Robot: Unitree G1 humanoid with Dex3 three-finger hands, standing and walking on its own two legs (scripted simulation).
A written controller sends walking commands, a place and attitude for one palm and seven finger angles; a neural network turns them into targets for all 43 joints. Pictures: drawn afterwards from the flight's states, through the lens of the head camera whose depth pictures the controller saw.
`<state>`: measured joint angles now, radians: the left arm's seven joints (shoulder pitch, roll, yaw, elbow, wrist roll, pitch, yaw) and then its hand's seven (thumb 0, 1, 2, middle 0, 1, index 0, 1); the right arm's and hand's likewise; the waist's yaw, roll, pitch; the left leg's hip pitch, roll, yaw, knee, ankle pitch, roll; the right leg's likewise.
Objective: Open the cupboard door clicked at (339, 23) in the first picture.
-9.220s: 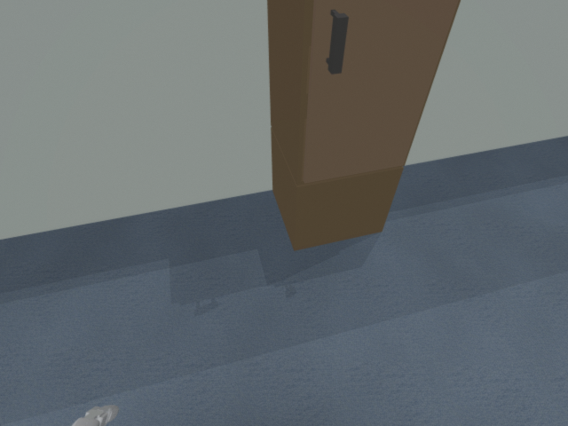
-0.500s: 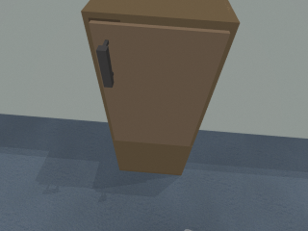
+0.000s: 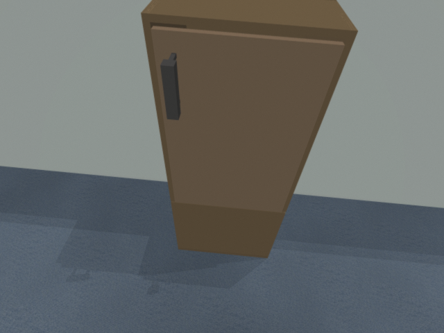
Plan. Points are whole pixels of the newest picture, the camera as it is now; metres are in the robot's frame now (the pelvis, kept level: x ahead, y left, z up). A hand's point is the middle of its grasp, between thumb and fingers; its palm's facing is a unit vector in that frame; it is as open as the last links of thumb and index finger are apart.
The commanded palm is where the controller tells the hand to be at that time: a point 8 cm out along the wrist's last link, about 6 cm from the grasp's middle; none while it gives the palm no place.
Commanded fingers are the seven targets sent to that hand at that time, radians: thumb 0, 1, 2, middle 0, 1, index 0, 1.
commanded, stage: come to a stop and stand still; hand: left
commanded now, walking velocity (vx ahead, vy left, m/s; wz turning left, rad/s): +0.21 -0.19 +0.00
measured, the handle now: (173, 86) +0.57 +0.15 +0.16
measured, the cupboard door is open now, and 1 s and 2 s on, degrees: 0 0 0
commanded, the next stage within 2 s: look again from close up in 0.30 s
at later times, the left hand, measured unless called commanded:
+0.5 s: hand out of the picture +0.01 +0.18 -0.15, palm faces +0.00 -0.99 -0.17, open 7.4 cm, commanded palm none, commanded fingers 0.00 0.90 0.90 -0.20 -0.30 -0.20 -0.30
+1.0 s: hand out of the picture +0.00 +0.18 -0.15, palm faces +0.00 -0.98 -0.20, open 7.4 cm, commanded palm none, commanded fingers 0.00 0.90 0.90 -0.20 -0.30 -0.20 -0.30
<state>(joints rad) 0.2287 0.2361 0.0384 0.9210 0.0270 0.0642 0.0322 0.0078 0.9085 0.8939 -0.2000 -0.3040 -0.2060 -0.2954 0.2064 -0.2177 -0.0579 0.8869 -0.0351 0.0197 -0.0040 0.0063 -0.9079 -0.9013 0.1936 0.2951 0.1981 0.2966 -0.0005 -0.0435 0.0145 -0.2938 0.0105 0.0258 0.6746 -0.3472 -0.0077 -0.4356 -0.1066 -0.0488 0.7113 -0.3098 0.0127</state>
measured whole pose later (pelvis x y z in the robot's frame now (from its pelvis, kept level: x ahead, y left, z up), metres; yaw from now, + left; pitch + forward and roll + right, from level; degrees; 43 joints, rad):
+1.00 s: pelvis -0.01 +0.01 +0.02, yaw -2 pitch -2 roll +0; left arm 0.33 0.14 -0.01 1.07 0.02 -0.01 0.04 0.01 0.91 0.89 -0.20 -0.30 -0.20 -0.29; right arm 0.33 -0.14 -0.01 1.11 -0.01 -0.01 -0.02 0.01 -0.91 -0.90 0.19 0.30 0.20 0.30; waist -0.01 0.01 -0.01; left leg -0.18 0.01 0.08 0.42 -0.20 0.02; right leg -0.20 0.00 -0.10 0.42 -0.18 -0.04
